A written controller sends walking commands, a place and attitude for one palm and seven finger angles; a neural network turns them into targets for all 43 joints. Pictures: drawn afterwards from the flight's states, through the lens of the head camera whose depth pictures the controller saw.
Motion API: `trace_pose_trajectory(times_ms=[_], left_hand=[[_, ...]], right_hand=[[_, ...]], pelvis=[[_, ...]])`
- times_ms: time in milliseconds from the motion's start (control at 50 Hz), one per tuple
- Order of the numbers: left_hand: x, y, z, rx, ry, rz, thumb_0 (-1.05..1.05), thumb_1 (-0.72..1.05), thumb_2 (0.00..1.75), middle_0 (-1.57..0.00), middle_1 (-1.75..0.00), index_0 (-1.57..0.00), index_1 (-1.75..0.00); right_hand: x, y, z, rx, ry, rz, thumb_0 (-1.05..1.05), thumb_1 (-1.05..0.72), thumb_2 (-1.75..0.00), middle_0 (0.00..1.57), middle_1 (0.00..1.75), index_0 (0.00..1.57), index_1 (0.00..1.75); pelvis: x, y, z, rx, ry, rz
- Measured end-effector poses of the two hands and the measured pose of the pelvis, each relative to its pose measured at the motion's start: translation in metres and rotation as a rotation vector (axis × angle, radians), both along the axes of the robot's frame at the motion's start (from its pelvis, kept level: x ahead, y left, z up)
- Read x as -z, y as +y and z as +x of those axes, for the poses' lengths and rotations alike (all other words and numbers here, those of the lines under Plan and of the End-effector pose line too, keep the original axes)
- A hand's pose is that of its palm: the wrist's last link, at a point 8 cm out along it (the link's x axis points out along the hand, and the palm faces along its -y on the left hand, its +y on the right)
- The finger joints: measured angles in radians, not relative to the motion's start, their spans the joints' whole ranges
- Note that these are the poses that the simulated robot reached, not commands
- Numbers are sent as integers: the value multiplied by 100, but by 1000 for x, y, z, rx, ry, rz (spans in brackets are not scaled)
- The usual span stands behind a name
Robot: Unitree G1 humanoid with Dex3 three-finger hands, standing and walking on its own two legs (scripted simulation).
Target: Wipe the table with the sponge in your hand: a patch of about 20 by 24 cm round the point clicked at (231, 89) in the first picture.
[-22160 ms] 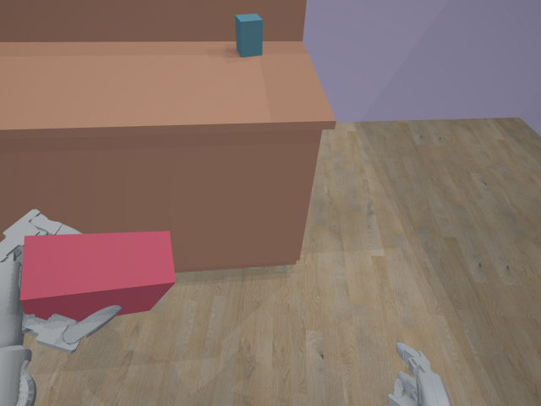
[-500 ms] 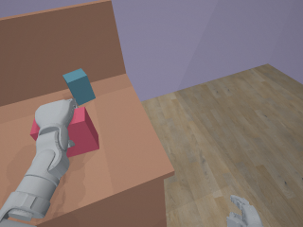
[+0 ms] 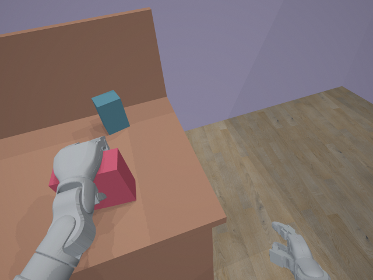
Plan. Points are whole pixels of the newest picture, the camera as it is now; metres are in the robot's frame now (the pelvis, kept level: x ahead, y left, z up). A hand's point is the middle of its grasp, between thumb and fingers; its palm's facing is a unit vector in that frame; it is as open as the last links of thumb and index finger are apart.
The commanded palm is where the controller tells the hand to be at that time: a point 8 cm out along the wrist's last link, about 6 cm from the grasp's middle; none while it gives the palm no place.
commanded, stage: wipe back along the middle lane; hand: left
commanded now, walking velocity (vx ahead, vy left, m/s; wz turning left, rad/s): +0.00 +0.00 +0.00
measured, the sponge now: (101, 187) +0.29 +0.24 +0.06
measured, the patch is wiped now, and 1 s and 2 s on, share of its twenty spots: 0.70 0.70 0.85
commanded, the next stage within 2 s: slide across to the third lane in 0.40 s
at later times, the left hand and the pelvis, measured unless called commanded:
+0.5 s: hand (93, 190) +0.25 +0.22 +0.12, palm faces +0.15 -0.14 -0.98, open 10.3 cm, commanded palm +0.20 +0.21 +0.15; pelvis -0.01 -0.01 +0.00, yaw -1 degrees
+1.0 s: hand (112, 190) +0.25 +0.18 +0.11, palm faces +0.08 -0.09 -0.99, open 10.2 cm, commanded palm +0.22 +0.16 +0.17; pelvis -0.03 -0.03 +0.00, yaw +1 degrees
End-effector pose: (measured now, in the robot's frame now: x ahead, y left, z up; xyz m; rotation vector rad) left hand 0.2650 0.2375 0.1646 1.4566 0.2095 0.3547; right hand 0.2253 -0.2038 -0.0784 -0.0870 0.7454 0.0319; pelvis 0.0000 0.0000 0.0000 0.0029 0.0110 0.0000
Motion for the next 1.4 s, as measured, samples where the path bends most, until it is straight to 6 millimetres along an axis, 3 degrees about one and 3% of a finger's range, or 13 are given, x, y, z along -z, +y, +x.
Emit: trace_pose_trajectory(times_ms=[240, 600, 800, 1140, 1400], left_hand=[[-1, -8, -21, 0, -21, -27, 2, -50, 107, -62, -141, -68, -138], [-3, -21, -49, 2, -46, -69, 1, -50, 107, -62, -140, -69, -137], [-3, -32, -44, 4, -1, -34, 0, -51, 107, -64, -139, -71, -135], [-2, -72, -33, 71, 12, -13, -1, -53, 107, -66, -137, -74, -130], [1, -85, -25, 65, 15, -8, -2, -53, 107, -67, -137, -75, -129]], right_hand=[[-12, 11, 15, -45, -51, 14, 1, -91, -90, 20, 29, 20, 30], [-2, -10, -11, -17, -12, 1, 1, -91, -90, 20, 29, 20, 30], [-2, -23, -16, -2, -30, -18, 1, -91, -90, 20, 29, 20, 30], [-7, -8, -7, -63, -82, 45, 1, -91, -90, 20, 29, 20, 30], [-4, -17, -13, -55, -58, 47, 1, -91, -90, 20, 29, 20, 30]], pelvis=[[1, -2, -3, 0, -10, 0], [1, -14, -13, 11, -36, 6], [1, -22, -21, 0, -51, 10], [1, -31, -28, -18, -66, 17], [2, -36, -31, -16, -68, 21]])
